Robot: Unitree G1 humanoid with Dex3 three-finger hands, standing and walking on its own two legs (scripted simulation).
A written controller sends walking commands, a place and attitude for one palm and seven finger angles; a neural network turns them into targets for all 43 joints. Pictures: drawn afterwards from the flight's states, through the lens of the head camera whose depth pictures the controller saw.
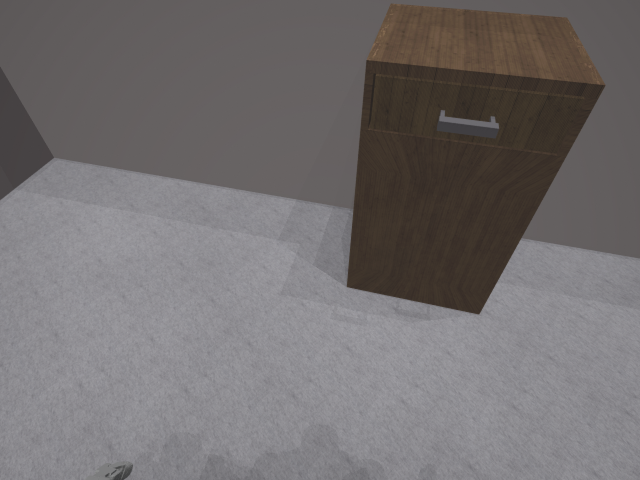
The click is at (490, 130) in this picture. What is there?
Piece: drawer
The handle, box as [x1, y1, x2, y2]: [437, 110, 498, 138]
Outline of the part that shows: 437,130 495,138 498,130 498,123 495,122 493,116 490,116 489,121 485,122 445,117 444,110 441,110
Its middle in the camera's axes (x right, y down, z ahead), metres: +0.34 -0.27 +0.91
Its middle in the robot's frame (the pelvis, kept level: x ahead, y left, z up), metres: +0.88 -0.30 +0.01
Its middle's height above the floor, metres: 0.78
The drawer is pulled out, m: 0.00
